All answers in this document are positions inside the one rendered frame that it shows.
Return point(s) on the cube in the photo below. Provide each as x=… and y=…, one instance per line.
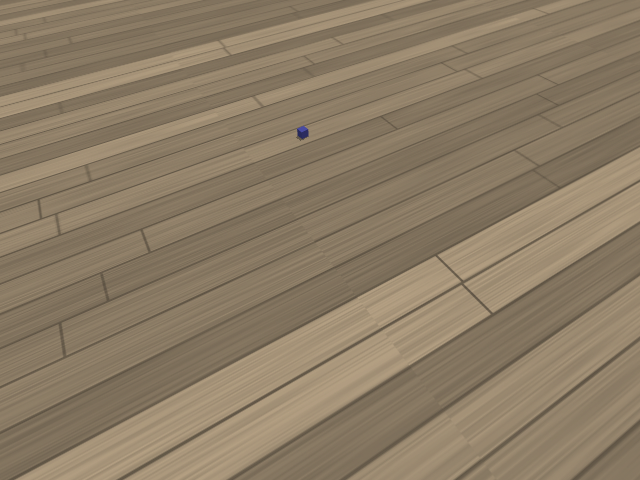
x=302, y=132

